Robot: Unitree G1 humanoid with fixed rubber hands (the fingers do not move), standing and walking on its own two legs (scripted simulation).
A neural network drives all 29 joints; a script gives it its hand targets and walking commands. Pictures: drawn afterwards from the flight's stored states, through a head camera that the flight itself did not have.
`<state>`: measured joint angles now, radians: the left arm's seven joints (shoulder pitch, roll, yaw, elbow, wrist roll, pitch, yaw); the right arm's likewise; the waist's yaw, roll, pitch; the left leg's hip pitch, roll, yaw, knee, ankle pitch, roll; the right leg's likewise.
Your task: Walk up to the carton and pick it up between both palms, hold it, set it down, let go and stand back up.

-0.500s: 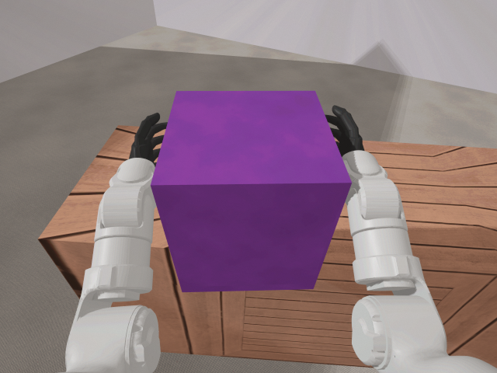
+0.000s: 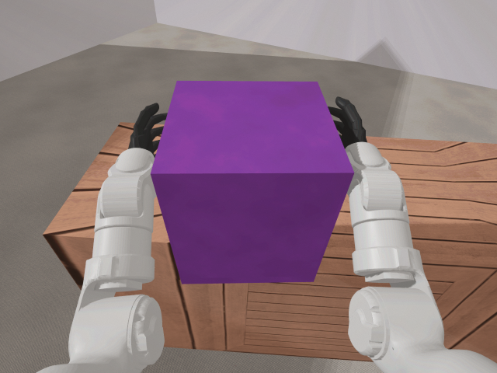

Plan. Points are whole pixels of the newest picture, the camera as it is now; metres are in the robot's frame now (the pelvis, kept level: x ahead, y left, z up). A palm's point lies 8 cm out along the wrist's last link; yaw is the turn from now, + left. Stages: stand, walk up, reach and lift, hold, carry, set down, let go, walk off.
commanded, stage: hold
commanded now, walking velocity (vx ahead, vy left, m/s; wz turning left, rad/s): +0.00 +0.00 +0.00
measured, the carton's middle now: (247, 185) +0.37 +0.01 +0.14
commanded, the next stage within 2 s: none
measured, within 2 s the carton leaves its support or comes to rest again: neither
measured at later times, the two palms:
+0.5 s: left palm (147, 149) +0.39 +0.16 +0.20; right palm (352, 144) +0.40 -0.15 +0.21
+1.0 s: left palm (149, 149) +0.40 +0.16 +0.19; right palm (349, 145) +0.40 -0.15 +0.21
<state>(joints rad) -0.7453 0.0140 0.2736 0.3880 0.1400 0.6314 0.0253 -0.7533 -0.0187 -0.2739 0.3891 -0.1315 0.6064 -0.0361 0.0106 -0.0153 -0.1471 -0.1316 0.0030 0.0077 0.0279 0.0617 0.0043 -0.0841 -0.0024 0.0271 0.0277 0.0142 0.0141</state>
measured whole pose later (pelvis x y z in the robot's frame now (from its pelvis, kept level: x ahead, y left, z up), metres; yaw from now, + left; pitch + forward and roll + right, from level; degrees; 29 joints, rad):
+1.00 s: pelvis +0.02 +0.00 +0.00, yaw +0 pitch +3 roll +0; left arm -0.72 0.03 0.25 0.39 0.11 0.60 0.03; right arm -0.71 -0.02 -0.25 0.36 -0.12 0.58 -0.07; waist 0.01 -0.02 -0.16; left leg -0.08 0.00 0.01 -0.05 0.08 0.00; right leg -0.04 0.00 0.03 -0.04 0.02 0.01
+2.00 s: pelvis +0.01 -0.01 +0.00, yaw +0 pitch +5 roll +0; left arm -0.82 0.00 0.36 0.53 0.22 0.52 -0.03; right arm -0.79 0.00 -0.36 0.50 -0.21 0.50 0.01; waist 0.00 -0.01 -0.18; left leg -0.13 0.01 0.01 -0.03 0.09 0.00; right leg -0.10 0.01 0.02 -0.02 0.04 0.00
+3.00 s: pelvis -0.01 +0.00 +0.00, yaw -1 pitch +2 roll +0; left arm -0.79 -0.02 0.36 0.51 0.22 0.54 -0.01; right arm -0.78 0.00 -0.37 0.51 -0.22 0.49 0.03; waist 0.00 0.00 -0.18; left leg -0.15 0.01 0.01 0.03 0.07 0.00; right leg -0.12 0.01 0.02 0.06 0.02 0.01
